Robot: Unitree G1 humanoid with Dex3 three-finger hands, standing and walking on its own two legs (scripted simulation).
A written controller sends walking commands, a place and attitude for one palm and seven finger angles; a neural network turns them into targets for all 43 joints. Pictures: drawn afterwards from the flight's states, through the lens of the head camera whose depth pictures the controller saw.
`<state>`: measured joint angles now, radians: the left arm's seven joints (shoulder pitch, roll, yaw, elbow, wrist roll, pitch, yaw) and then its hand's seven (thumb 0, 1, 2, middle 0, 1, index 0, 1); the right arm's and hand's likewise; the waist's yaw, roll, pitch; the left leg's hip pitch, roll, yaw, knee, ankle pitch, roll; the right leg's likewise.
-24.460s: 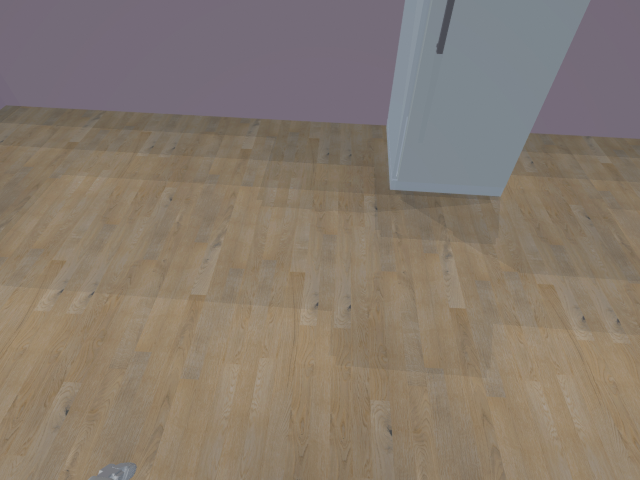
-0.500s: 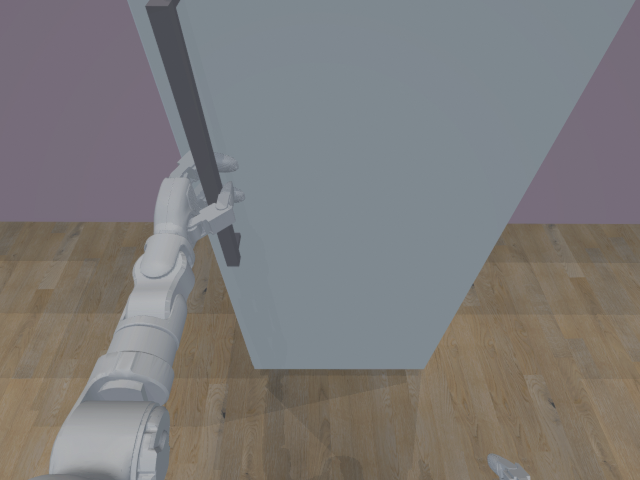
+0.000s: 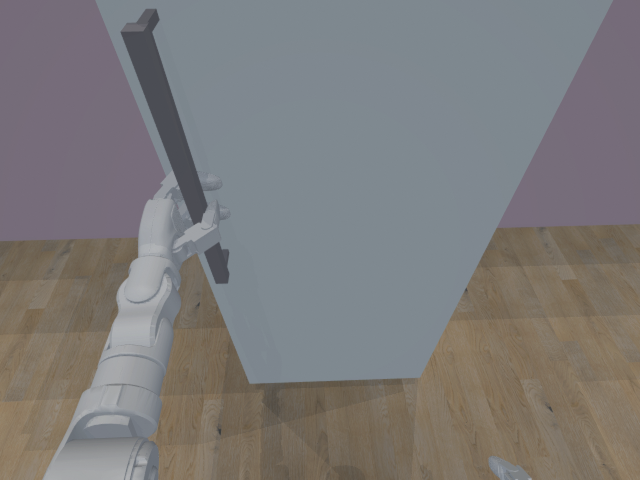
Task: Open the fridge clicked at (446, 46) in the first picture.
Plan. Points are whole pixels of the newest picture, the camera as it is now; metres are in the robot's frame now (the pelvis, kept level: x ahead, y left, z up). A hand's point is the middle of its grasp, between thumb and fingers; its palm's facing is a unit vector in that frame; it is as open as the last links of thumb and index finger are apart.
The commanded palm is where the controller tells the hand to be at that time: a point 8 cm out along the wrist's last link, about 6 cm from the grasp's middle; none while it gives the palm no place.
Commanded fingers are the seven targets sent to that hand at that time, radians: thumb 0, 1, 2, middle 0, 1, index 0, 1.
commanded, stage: grip the handle and tug to test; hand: left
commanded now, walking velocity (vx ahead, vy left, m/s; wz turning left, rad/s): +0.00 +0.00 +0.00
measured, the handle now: (195, 180) +0.45 +0.17 +0.14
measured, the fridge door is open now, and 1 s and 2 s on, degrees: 0 18 49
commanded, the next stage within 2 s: pull the door a little, standing still in 0.16 s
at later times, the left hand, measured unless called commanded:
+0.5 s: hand (211, 237) +0.38 +0.14 +0.11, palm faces +0.03 -1.00 +0.01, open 5.8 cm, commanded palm +0.33 +0.19 +0.11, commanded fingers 0.00 0.90 0.90 -0.45 -1.40 -0.45 -1.40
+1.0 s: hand (222, 327) +0.26 +0.11 +0.11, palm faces +0.00 -0.99 -0.16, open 6.0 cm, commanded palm +0.23 +0.16 +0.11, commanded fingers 0.00 0.90 0.90 -0.45 -1.40 -0.45 -1.40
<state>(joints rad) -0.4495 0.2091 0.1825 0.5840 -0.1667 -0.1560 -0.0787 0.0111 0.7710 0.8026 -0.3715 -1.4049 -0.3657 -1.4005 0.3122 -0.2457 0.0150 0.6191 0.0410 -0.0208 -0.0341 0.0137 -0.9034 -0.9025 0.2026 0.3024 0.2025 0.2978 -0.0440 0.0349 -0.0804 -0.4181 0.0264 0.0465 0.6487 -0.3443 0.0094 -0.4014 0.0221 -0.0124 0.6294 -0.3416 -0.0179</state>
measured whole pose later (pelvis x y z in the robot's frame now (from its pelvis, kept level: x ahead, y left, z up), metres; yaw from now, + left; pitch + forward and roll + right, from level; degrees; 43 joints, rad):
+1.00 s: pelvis +0.00 +0.00 +0.01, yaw +0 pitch +1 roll +1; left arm 0.22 0.15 -0.08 -0.17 -0.05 -0.02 0.07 0.01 0.66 0.75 -0.37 -1.35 -0.37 -1.38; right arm 0.16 -0.20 0.05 0.50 -0.01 0.10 -0.07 0.01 -0.90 -0.90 0.20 0.30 0.20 0.30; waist -0.02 0.06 -0.04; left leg -0.22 -0.01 0.06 0.47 -0.26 0.02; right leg -0.23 -0.01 -0.01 0.51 -0.30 0.00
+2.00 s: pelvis -0.10 -0.32 +0.00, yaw +36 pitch +0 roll -1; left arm 0.07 0.14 -0.07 -0.27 0.02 -0.08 0.05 -0.01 0.64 0.79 -0.42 -1.37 -0.29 -1.39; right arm 0.12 -0.20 -0.06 0.69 0.02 -0.11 -0.09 0.02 -0.90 -0.90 0.20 0.30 0.20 0.30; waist -0.03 0.07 0.17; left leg -0.55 0.06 -0.07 1.06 -0.54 -0.03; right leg -0.26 -0.06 -0.11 0.64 -0.39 0.01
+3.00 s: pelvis +0.21 -0.64 +0.00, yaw +79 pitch -1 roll -2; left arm 0.10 0.26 0.20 -0.18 -0.05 -0.05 0.11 -0.01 0.69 0.81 -0.41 -1.32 -0.26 -1.38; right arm 0.16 -0.17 0.00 0.63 0.02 -0.10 -0.07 0.01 -0.90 -0.90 0.21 0.30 0.21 0.30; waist 0.02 0.08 0.14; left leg -0.46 0.13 -0.18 0.76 -0.38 -0.07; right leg -0.28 -0.02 -0.05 0.59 -0.29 0.04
